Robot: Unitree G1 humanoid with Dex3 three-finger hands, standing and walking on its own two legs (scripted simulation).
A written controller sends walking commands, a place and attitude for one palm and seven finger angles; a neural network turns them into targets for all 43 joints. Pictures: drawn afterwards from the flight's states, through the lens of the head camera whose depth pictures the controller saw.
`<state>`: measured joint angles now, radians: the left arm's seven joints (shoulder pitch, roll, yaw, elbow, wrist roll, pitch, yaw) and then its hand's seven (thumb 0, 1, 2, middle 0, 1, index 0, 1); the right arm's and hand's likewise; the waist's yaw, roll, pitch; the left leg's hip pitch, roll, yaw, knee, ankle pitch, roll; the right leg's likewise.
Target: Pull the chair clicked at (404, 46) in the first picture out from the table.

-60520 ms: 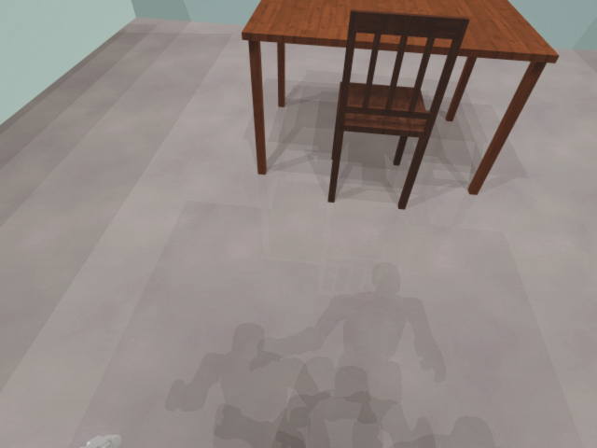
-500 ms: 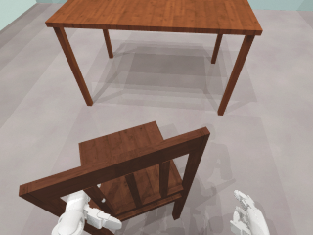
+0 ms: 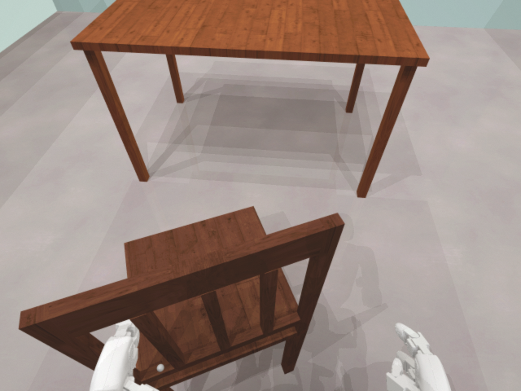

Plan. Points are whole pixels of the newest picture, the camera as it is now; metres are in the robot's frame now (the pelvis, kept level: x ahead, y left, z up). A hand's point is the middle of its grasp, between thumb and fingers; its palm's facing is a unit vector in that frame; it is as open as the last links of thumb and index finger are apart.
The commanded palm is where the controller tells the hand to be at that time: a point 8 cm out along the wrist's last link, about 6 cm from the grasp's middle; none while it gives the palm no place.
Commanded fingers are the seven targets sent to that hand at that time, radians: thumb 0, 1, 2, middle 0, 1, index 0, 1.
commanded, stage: draw the fingers out of the gap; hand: left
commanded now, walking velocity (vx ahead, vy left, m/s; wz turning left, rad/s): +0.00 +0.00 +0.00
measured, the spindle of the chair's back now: (217, 320) +0.25 +0.08 -0.06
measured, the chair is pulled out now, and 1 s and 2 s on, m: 0.74 0.74 0.72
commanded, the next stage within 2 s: draw the hand back to the body in 0.46 s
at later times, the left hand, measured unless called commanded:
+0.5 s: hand out of the picture +0.11 +0.16 -0.02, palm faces +0.08 -0.98 -0.18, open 17.4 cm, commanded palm +0.06 +0.21 +0.00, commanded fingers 0.00 -0.55 0.20 0.00 0.00 0.00 0.00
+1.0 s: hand out of the picture +0.09 +0.18 +0.03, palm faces +0.00 -1.00 -0.10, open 17.3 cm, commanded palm +0.07 +0.25 +0.08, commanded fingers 0.00 -0.48 0.23 -0.01 -0.01 -0.01 -0.01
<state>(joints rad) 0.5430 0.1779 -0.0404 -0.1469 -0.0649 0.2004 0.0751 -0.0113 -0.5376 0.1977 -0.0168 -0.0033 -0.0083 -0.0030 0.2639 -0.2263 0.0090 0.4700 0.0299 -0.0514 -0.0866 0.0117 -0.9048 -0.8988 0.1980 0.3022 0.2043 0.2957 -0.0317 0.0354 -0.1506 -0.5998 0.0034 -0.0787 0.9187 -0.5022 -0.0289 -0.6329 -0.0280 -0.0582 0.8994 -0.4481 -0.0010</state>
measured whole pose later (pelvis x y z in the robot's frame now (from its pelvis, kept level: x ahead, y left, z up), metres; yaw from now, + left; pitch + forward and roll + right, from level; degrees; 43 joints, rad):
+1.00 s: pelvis -0.03 +0.00 -0.02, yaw +0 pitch +10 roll -2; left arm 0.85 0.31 0.05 -0.35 -0.23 -0.19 -0.14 -0.01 -0.54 0.20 -0.07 -0.03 -0.07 -0.03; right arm 0.23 -0.17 -0.02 0.55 0.08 -0.17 -0.11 0.01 -0.90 -0.90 0.20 0.30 0.20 0.30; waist 0.02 0.05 -0.14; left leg -0.71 0.01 -0.11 1.08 -0.54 -0.03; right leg -0.72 -0.02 -0.09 1.01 -0.47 -0.01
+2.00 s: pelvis +0.03 -0.02 +0.04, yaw +3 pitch -3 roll +0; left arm 0.67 0.51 0.09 -0.38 -0.07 0.30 0.12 0.01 0.85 0.87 -0.20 -0.29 -0.48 -0.38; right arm 0.16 -0.23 0.06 0.72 0.05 -0.25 -0.10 0.01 -0.90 -0.90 0.20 0.30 0.20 0.30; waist 0.11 0.08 0.07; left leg -0.14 0.01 -0.13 0.56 -0.38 -0.05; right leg -0.17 -0.02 -0.12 0.59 -0.38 -0.02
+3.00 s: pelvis -0.13 +0.01 +0.04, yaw +3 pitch +1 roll -3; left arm 0.50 0.41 0.43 -0.52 -0.01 -0.19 0.15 0.01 0.89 0.89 -0.21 -0.30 -0.21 -0.30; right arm 0.16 -0.19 0.02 0.65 0.01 -0.14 -0.10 0.01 -0.90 -0.90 0.20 0.30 0.21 0.30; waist 0.05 0.06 0.10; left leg -0.44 0.04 -0.03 0.54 -0.12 0.00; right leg -0.23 0.00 -0.04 0.51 -0.29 0.03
